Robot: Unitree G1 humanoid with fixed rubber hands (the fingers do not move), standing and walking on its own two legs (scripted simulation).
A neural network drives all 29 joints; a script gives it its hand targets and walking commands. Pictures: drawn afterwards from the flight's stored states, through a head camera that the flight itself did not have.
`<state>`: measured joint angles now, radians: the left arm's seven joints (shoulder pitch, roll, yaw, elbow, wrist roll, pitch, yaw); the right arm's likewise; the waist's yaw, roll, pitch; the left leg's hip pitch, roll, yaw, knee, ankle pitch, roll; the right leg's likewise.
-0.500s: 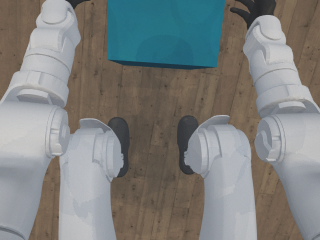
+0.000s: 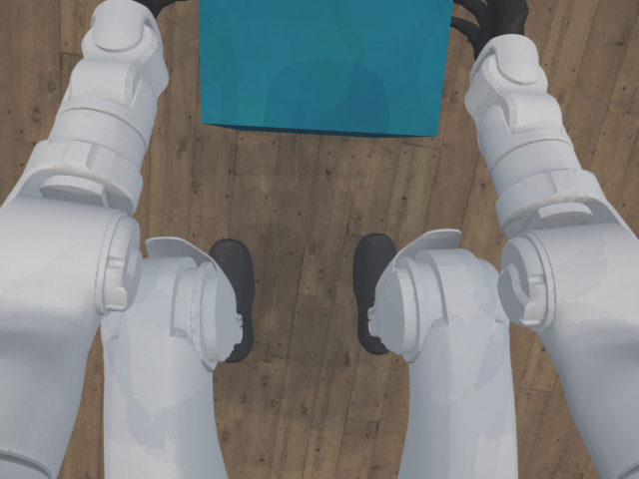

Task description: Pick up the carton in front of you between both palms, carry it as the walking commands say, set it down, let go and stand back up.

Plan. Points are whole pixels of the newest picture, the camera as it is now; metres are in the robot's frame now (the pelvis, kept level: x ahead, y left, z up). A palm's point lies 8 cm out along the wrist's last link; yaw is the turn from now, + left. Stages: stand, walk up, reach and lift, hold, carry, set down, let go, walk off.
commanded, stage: reach and lift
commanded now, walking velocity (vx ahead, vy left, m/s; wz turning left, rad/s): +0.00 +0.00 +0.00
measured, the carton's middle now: (318, 41) +0.52 -0.02 -0.25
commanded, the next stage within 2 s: none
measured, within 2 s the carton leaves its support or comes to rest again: leaves its support in 0.46 s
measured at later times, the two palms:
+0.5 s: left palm out of the picture +0.53 +0.13 -0.16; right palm (487, 16) +0.52 -0.17 -0.15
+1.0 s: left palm out of the picture +0.50 +0.13 +0.04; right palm out of the picture +0.47 -0.17 +0.04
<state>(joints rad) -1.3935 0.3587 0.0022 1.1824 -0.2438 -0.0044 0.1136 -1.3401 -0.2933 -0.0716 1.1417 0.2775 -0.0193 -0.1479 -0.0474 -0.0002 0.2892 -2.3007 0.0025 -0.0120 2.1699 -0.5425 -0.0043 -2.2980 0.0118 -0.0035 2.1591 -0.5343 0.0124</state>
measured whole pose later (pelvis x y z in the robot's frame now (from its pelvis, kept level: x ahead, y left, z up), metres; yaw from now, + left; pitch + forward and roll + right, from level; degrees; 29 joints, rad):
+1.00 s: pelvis +0.00 +0.01 +0.10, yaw -1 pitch +41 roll -1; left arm -1.04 0.02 0.42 0.77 0.19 0.33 0.07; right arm -0.98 0.01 -0.48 0.68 -0.19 0.35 -0.04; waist -0.04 0.02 -0.15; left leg -2.04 -0.08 -0.04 1.83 -0.50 -0.02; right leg -2.04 0.05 0.04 1.81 -0.49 0.04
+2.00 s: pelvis +0.09 +0.00 +0.37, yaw -1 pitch +11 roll +0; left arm -0.33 -0.13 0.29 0.52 0.18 0.39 0.05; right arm -0.32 0.13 -0.29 0.50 -0.19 0.41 -0.04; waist -0.01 0.01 -0.14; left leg -0.62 -0.04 -0.07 0.79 -0.35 0.00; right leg -0.63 0.03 0.05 0.78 -0.34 0.01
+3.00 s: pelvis +0.10 +0.00 +0.41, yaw -1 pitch -5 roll +0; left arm -0.27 -0.15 0.24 0.31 0.27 0.65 0.00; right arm -0.27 0.15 -0.24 0.30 -0.27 0.66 0.01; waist -0.01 0.00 0.03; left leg -0.11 -0.03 -0.07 0.42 -0.22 0.00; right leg -0.12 0.02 0.06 0.42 -0.21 0.00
